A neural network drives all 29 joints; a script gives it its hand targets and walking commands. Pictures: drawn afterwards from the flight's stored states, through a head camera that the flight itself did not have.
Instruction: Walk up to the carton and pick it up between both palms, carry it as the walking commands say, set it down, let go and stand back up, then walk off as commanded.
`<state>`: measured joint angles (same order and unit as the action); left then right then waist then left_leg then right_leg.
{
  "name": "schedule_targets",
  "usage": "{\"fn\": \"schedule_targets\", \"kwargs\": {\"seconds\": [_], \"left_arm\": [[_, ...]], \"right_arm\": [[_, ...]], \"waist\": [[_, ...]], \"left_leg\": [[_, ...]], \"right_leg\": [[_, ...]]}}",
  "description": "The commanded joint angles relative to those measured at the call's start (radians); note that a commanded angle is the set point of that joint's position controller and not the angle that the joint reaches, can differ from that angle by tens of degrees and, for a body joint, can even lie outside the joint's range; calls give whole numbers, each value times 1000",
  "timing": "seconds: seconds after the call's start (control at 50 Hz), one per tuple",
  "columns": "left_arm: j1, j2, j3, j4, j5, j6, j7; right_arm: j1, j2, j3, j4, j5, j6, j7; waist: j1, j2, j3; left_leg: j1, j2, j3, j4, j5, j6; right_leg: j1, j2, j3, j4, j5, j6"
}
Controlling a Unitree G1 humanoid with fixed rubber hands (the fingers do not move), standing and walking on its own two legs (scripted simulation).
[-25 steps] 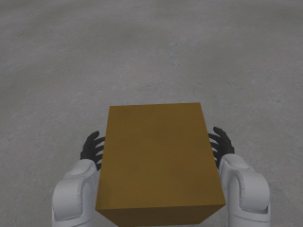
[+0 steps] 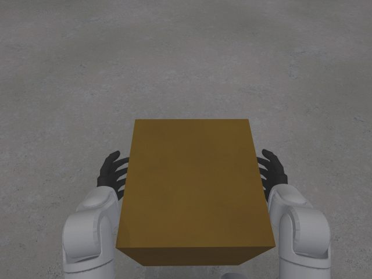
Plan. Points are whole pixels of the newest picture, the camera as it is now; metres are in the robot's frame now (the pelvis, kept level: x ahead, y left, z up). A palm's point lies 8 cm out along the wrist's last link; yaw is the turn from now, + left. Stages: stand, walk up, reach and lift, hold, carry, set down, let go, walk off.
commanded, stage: carry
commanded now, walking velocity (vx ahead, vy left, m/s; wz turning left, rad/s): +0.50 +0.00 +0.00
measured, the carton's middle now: (191, 198) +0.28 +0.01 +0.01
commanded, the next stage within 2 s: none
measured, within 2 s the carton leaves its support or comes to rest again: neither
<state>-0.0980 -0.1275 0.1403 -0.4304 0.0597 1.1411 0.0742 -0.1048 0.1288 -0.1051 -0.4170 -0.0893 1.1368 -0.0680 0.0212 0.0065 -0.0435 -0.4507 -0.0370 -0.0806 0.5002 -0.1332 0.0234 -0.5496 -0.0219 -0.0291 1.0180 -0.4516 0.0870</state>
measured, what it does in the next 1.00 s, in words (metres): walks ahead: right foot, then left foot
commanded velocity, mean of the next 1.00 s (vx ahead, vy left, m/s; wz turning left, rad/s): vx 0.50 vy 0.00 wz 0.00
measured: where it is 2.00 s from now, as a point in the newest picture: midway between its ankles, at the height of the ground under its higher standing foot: (170, 176)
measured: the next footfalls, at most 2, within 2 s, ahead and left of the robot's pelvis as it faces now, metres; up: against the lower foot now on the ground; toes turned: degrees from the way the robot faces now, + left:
right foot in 0.12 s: -0.03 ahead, -0.11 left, +0.00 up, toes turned -3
left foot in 0.48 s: -0.02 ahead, +0.15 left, +0.00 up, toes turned +14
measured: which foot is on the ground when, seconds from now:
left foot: down 0.00-0.14, up 0.16-0.46, down 0.48-0.88, up 0.90-1.00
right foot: up 0.00-0.10, down 0.12-0.48, up 0.50-0.84, down 0.86-1.00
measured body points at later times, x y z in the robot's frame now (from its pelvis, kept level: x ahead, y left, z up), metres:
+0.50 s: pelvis -0.04 +0.03 +0.01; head -0.07 +0.01 +0.46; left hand +0.21 +0.22 +0.10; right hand +0.25 -0.10 +0.10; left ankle -0.06 +0.14 -0.74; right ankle -0.07 -0.11 -0.73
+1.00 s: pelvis +0.17 +0.02 +0.00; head +0.19 +0.00 +0.45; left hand +0.42 +0.21 +0.07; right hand +0.46 -0.11 +0.06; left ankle +0.04 +0.13 -0.65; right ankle +0.21 -0.05 -0.73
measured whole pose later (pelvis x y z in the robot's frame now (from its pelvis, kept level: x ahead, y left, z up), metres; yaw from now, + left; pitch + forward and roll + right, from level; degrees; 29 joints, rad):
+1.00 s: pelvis +0.17 +0.02 +0.00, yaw +9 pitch +5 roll +1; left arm -0.10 -0.13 0.12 -0.35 0.09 1.16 0.06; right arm -0.10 0.13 -0.14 -0.37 -0.09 1.18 -0.07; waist 0.00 0.02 -0.07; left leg -0.41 0.07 0.06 1.07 -0.37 -0.01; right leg -0.35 -0.03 -0.22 0.45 -0.19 -0.08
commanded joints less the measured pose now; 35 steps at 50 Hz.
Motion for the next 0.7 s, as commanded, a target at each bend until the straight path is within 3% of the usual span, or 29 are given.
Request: {"fn": "schedule_targets", "kwargs": {"seconds": [0.0,0.04,0.08,0.1,0.12,0.14,0.16,0.18,0.2,0.24,0.3,0.36,0.4,0.44,0.46,0.48,0.5,0.52,0.54,0.58,0.62,0.68], "left_arm": [[-373,-823,-778,-29,-364,30,-240],[-381,-821,-768,-23,-355,30,-244],[-371,-824,-759,0,-342,33,-243],[-371,-829,-756,16,-339,36,-240],[-360,-815,-752,27,-336,36,-240],[-354,-829,-749,39,-332,33,-249],[-388,-835,-741,49,-340,32,-255],[-437,-833,-739,20,-352,26,-259],[-469,-827,-734,5,-361,27,-261],[-460,-813,-722,10,-367,35,-262],[-395,-782,-694,60,-352,56,-257],[-399,-770,-691,82,-343,67,-254],[-431,-778,-697,79,-345,68,-252],[-448,-789,-695,94,-339,67,-250],[-467,-793,-701,97,-341,65,-250],[-495,-797,-708,106,-342,64,-254],[-521,-804,-709,107,-349,63,-261],[-548,-826,-717,103,-353,61,-267],[-573,-848,-725,90,-360,55,-269],[-566,-871,-727,55,-361,41,-262],[-530,-871,-737,20,-357,32,-250],[-468,-844,-738,2,-341,32,-244]], "right_arm": [[-328,771,707,-41,333,25,229],[-362,779,724,-47,340,25,233],[-404,777,730,-48,345,30,234],[-408,770,727,-33,348,33,236],[-409,777,730,-17,344,39,236],[-440,781,747,-38,329,42,236],[-473,791,749,-16,325,37,239],[-494,798,753,-22,340,32,243],[-507,807,755,-32,350,33,243],[-483,804,749,-19,353,45,235],[-442,770,727,30,350,63,228],[-447,779,725,61,350,78,232],[-470,791,731,65,355,80,235],[-476,797,732,75,360,82,237],[-461,792,724,88,363,81,236],[-432,783,708,103,354,80,233],[-427,782,707,108,354,66,230],[-483,801,721,63,366,54,230],[-525,834,730,36,381,49,229],[-539,861,739,-2,391,36,226],[-476,858,725,5,381,32,224],[-418,836,714,8,372,32,229]], "waist": [[-37,189,-331],[-34,225,-331],[-12,251,-320],[-15,134,-320],[-13,-98,-316],[-21,-328,-178],[-18,-218,-76],[-22,-160,-44],[-23,-158,-33],[-17,-180,-75],[-2,-172,-109],[4,-182,-125],[-3,-179,-136],[-18,-142,-185],[-33,-84,-230],[-60,110,-254],[-64,253,-167],[-57,189,-116],[-47,129,-106],[-39,78,-143],[-39,99,-160],[-40,120,-156]], "left_leg": [[292,256,-298,-169,111,108],[184,222,-284,-253,-198,73],[86,134,-189,-278,-292,-40],[27,86,-121,-172,-253,-81],[-91,-20,27,36,-202,-124],[-228,-27,122,303,-305,-91],[-210,47,42,414,-247,-81],[-167,56,59,440,-157,-81],[-143,65,102,442,-104,-84],[-124,58,169,366,-93,-99],[-82,43,205,198,-163,-95],[-43,29,235,31,-236,-65],[41,13,271,-143,-177,-43],[298,22,278,-242,-107,-15],[481,94,184,-239,-161,11],[591,312,-96,-336,-393,57],[624,427,-346,-418,-611,140],[566,462,-367,-421,-580,181],[527,438,-310,-426,-542,168],[508,389,-167,-436,-437,146],[513,331,-26,-424,-209,124],[502,285,84,-385,-3,107]], "right_leg": [[44,35,12,-150,-42,-15],[205,71,-33,-327,-52,-34],[438,94,-112,-684,37,-63],[544,15,-40,-756,20,-68],[581,-198,200,-831,-164,-130],[355,-463,468,-947,-354,-238],[254,-418,386,-956,-344,-241],[213,-354,279,-969,-296,-201],[221,-307,196,-988,-248,-163],[316,-249,98,-975,-170,-144],[418,-256,92,-947,-98,-177],[469,-285,114,-908,-99,-207],[461,-267,86,-851,-117,-198],[330,-212,15,-744,-99,-157],[192,-180,-39,-608,-87,-118],[15,-127,-143,-322,-72,-59],[-234,-43,-124,-213,-64,-28],[-285,-92,-45,-116,-9,-41],[-289,-107,-13,-73,47,-50],[-252,-118,-14,-56,175,-47],[-202,-107,-36,-114,259,-42],[-114,-72,-85,-279,289,-49]]}}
